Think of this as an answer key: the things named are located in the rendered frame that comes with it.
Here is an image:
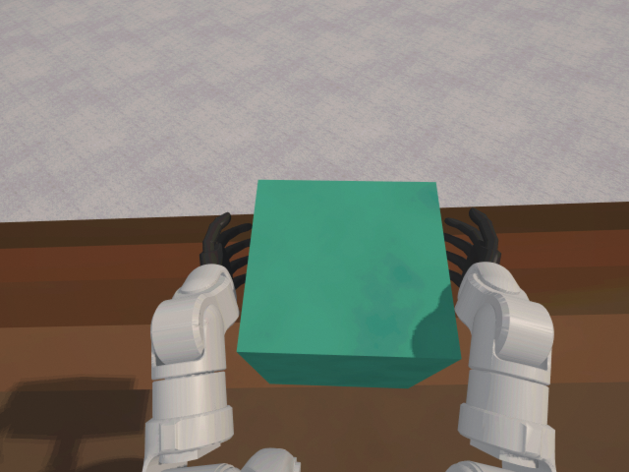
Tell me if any right robot forearm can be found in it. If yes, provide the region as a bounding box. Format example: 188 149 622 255
454 262 556 472

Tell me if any left robot forearm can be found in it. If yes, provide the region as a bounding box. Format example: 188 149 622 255
143 264 240 472

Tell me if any right robot hand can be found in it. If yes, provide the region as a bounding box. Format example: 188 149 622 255
443 207 501 288

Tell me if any carton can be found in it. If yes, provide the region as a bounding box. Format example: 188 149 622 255
237 180 462 388

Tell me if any left robot hand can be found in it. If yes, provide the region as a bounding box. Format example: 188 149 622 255
200 212 253 290

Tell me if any robot left thigh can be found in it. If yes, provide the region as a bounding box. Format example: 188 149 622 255
241 448 301 472

